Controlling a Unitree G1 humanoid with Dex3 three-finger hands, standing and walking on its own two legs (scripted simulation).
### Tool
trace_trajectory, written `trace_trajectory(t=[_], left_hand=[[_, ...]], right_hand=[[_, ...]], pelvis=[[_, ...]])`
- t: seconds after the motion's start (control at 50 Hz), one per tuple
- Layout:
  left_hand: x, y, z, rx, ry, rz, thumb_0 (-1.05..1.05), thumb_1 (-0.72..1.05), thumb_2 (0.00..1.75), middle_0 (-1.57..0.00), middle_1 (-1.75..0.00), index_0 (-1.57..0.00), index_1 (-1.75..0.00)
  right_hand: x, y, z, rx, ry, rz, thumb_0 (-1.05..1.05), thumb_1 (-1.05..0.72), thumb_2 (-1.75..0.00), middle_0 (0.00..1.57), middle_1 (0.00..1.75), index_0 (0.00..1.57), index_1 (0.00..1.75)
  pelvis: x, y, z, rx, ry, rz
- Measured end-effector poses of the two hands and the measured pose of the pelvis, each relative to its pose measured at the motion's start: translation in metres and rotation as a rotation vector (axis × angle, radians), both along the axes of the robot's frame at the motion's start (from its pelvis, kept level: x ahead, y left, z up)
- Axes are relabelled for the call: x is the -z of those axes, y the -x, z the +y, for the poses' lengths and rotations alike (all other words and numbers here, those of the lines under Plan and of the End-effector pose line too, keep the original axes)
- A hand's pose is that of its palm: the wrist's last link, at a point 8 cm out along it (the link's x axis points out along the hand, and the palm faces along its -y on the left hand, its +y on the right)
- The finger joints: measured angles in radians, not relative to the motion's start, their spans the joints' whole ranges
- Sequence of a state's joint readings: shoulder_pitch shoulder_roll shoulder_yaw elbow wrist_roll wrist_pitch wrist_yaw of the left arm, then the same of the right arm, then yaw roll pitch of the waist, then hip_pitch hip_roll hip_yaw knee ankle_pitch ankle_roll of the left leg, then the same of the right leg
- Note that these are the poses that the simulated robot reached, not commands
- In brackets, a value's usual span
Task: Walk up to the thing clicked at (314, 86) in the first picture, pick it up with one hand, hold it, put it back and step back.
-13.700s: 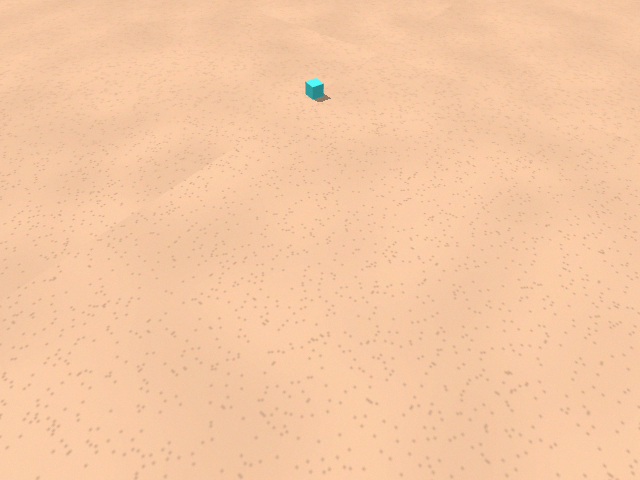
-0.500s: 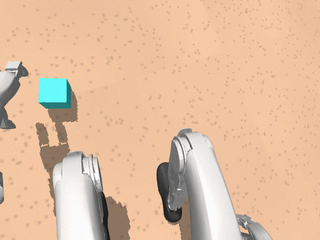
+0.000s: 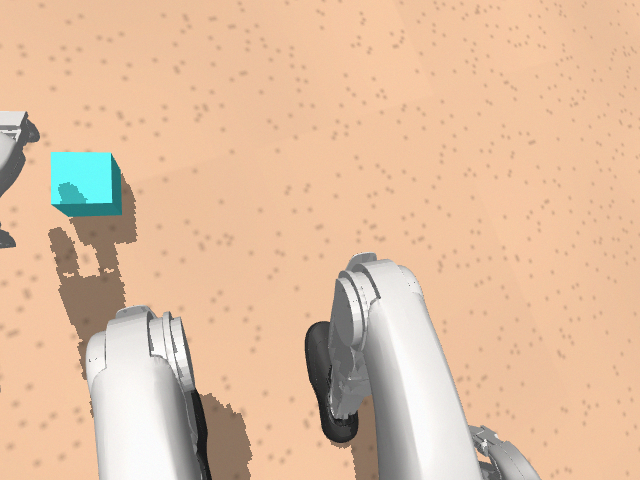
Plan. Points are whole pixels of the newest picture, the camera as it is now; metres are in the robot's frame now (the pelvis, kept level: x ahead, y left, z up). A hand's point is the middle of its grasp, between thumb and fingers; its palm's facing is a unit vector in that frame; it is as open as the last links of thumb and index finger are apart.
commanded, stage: rise first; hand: left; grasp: from above
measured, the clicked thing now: (88, 185) +0.52 +0.22 -0.31
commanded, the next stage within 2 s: approach in 1.70 s
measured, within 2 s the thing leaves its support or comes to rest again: neither
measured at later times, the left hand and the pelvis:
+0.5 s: hand (12, 196) +0.48 +0.27 -0.18, palm faces -0.46 +0.01 -0.89, open 13.5 cm; pelvis +0.00 +0.00 -0.01, yaw -1 degrees
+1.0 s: hand (13, 197) +0.47 +0.27 -0.18, palm faces -0.45 +0.01 -0.89, open 12.8 cm; pelvis +0.00 +0.00 -0.01, yaw +0 degrees
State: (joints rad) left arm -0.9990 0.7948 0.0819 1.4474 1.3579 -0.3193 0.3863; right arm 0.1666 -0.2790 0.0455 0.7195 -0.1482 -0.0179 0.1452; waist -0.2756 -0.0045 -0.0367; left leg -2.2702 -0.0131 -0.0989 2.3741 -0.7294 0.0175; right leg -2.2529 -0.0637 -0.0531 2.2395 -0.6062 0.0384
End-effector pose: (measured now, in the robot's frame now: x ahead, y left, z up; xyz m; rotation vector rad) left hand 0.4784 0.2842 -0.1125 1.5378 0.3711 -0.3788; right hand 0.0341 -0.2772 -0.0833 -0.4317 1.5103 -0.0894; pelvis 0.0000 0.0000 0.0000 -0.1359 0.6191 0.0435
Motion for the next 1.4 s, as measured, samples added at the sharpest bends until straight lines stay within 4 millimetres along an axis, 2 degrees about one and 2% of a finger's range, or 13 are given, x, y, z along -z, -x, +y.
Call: trace_trajectory(t=[0.3, 0.74, 1.14, 1.4], left_hand=[[0.009, -0.002, -0.004, 0.014, 0.007, 0.003, 0.0, -0.44, 0.94, -0.15, -0.9, -0.15, -0.91], [0.015, -0.001, -0.019, 0.026, 0.002, 0.0, 0.0, -0.35, 0.88, -0.24, -0.82, -0.24, -0.84], [0.006, -0.003, -0.014, 0.021, -0.007, -0.008, 0.0, -0.27, 0.81, -0.32, -0.75, -0.32, -0.76], [0.0, -0.001, -0.014, 0.032, 0.001, -0.006, 0.0, -0.22, 0.76, -0.36, -0.73, -0.36, -0.73]], right_hand=[[0.001, 0.012, 0.0, 0.01, 0.001, 0.018, 0.0, -0.91, -0.9, 0.2, 0.3, 0.2, 0.3], [0.005, 0.015, 0.003, 0.017, -0.015, -0.009, 0.0, -0.91, -0.9, 0.2, 0.3, 0.2, 0.3], [0.004, 0.009, 0.001, 0.008, -0.011, -0.024, 0.0, -0.92, -0.9, 0.2, 0.3, 0.2, 0.3], [0.001, 0.014, 0.004, 0.017, -0.014, -0.018, 0.0, -0.92, -0.9, 0.2, 0.3, 0.2, 0.3]], pelvis=[[0.006, 0.002, 0.0, 0.002, 0.006, -0.008], [0.01, 0.004, 0.0, 0.005, 0.006, -0.014], [0.008, 0.004, 0.0, 0.002, 0.005, -0.011], [0.006, 0.005, 0.001, 0.0, 0.007, -0.017]])
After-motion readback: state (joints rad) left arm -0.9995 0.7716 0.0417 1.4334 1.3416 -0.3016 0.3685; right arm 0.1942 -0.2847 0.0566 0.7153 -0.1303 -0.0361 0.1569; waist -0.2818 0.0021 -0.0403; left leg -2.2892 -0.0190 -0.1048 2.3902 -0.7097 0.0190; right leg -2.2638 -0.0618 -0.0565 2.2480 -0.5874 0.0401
